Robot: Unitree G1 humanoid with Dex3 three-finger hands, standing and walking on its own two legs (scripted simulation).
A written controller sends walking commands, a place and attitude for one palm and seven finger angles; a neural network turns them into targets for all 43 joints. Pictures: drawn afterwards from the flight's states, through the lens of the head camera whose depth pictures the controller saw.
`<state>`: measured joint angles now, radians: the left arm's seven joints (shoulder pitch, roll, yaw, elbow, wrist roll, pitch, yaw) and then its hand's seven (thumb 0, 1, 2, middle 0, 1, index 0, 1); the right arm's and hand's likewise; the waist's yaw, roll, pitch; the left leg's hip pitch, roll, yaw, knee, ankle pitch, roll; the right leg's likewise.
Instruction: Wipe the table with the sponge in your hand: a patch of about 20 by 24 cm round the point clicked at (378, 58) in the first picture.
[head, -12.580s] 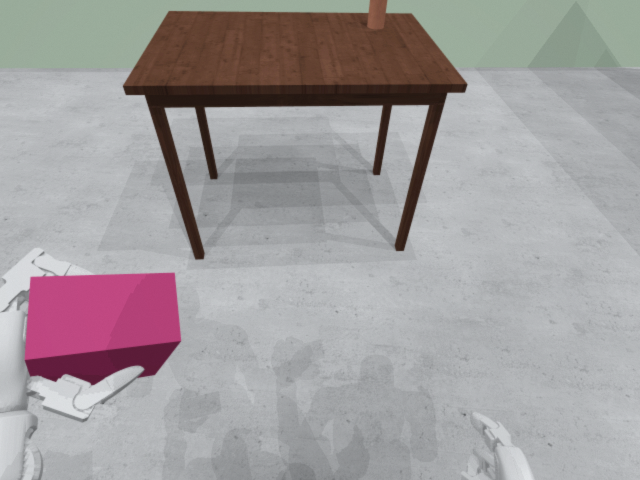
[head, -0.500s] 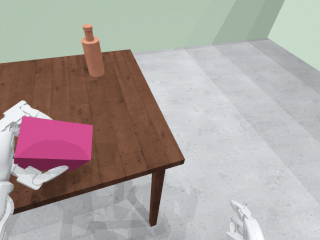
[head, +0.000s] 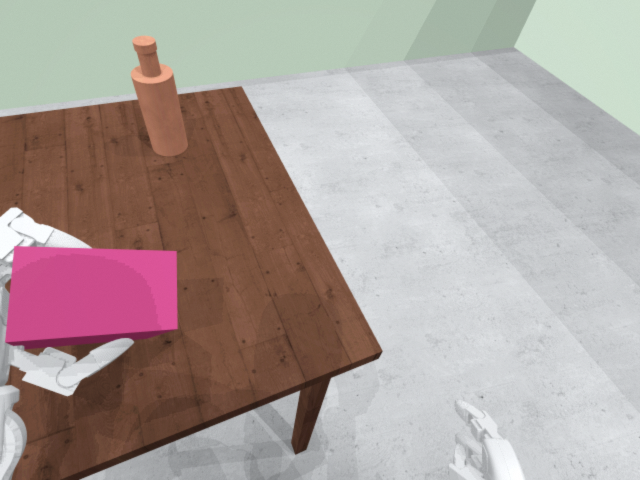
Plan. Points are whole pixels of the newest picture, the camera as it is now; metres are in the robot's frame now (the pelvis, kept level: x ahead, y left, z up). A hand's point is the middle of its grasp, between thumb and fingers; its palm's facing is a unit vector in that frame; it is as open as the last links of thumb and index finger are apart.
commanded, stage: come to a stop and stand still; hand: left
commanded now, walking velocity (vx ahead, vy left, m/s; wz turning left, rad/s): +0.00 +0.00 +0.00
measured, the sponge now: (116, 302) +0.23 +0.22 +0.15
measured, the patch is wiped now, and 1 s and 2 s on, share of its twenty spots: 0.00 0.00 0.00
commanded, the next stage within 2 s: look again from close up in 0.26 s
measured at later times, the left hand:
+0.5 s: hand (86, 302) +0.23 +0.24 +0.16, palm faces +0.39 -0.85 -0.35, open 10.7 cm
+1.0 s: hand (92, 316) +0.22 +0.24 +0.15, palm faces +0.31 -0.76 -0.57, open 10.7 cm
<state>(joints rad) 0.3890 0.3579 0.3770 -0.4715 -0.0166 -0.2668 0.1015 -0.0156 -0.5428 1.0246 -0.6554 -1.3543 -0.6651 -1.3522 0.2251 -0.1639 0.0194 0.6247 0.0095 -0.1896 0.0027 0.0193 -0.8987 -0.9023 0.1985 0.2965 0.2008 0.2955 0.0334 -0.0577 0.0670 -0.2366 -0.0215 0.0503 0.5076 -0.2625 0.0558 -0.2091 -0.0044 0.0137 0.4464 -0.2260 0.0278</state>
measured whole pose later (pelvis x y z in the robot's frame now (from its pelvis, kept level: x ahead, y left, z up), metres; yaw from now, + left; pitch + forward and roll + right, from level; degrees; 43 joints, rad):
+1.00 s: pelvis -0.01 -0.02 +0.00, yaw +2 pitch -1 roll +0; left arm 0.28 0.46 0.31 -0.37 0.07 0.07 0.00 -0.02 -0.54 1.03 -0.66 -1.35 -0.67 -1.35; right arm 0.16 -0.24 0.03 0.60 -0.01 -0.08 0.00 0.02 -0.90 -0.90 0.20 0.30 0.20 0.30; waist 0.03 0.02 0.02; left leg -0.25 -0.03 0.02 0.52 -0.24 0.03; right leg -0.25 0.00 0.01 0.53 -0.26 0.00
